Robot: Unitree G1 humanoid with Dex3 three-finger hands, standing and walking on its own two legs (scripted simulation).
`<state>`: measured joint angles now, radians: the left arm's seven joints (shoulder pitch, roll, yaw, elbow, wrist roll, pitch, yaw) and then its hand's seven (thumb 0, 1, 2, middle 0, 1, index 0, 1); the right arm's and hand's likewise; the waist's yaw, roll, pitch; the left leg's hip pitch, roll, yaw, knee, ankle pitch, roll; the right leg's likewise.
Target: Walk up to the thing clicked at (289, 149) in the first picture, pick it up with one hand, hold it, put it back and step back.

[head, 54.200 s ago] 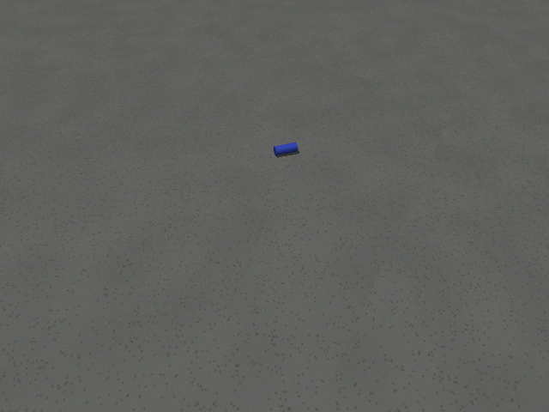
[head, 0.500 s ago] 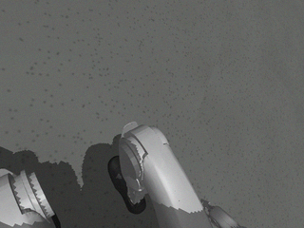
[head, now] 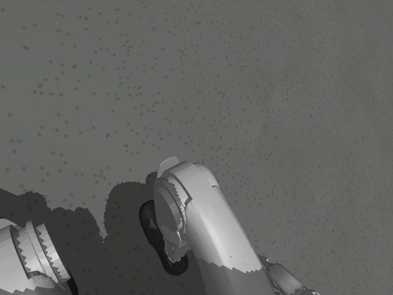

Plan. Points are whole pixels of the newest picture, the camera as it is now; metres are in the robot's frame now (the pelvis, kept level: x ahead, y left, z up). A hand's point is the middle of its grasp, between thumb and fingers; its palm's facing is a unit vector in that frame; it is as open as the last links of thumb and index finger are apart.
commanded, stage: open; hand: left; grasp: from above
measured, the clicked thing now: out of the picture +0.48 +0.34 -0.28
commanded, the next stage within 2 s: withdraw in 0.10 s
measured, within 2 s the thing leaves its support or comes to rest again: neither
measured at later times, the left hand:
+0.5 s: hand out of the picture +0.50 +0.35 -0.18, palm faces -0.26 -0.07 -0.96, open 13.7 cm
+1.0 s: hand out of the picture +0.45 +0.35 -0.09, palm faces -0.50 -0.14 -0.85, open 13.7 cm
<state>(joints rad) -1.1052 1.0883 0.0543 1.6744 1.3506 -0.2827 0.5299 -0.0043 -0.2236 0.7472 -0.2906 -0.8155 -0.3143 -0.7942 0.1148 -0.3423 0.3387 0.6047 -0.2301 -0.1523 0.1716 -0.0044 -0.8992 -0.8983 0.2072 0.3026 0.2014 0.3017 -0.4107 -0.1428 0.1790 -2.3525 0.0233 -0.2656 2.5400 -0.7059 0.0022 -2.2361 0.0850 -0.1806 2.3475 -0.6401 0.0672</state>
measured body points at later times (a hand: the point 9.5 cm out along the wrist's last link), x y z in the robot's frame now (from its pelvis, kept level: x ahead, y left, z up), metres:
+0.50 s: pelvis +0.00 +0.00 +0.01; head +0.26 +0.13 +0.35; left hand +0.51 +0.35 -0.12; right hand +0.06 -0.26 -0.05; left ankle +0.06 +0.13 -0.27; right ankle +0.12 -0.12 -0.27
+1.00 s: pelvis -0.01 -0.01 +0.05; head +0.23 +0.10 +0.42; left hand +0.47 +0.35 -0.04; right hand +0.07 -0.29 -0.03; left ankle +0.06 +0.13 -0.27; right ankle +0.12 -0.12 -0.27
